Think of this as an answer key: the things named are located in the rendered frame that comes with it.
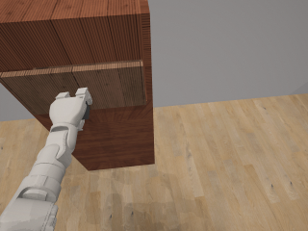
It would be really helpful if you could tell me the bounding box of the left robot forearm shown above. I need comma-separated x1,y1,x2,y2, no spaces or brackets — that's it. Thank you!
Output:
0,122,78,228

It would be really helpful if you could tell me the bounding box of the robot left upper arm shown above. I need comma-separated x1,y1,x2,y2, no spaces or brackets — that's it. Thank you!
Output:
0,197,59,231

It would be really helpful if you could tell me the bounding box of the drawer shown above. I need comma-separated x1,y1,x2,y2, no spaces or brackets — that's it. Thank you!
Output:
0,60,146,116

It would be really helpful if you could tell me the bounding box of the cabinet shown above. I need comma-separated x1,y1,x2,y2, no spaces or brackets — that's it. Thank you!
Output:
0,0,155,171

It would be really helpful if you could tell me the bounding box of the left robot hand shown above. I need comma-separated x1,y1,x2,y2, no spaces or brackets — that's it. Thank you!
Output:
49,88,92,131

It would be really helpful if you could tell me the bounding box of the handle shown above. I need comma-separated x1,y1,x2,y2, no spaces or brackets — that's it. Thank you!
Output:
82,101,90,120

